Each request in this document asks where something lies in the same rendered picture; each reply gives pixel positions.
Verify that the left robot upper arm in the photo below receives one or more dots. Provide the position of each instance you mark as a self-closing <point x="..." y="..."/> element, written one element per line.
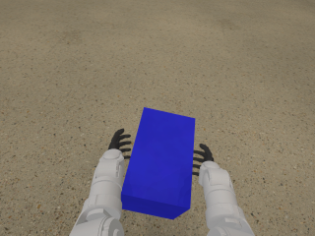
<point x="104" y="226"/>

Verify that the left robot hand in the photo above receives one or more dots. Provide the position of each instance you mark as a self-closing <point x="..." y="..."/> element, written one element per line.
<point x="116" y="145"/>

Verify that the robot left forearm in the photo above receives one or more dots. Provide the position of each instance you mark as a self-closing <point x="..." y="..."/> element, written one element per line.
<point x="105" y="194"/>

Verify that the right robot hand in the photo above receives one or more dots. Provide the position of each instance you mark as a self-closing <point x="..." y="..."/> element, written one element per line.
<point x="206" y="154"/>

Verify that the carton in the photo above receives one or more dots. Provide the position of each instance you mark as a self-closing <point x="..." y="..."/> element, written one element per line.
<point x="158" y="179"/>

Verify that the right robot upper arm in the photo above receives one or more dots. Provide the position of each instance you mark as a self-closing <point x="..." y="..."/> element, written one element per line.
<point x="221" y="230"/>

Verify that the robot right forearm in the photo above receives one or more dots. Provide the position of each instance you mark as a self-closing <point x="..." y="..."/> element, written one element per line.
<point x="221" y="203"/>

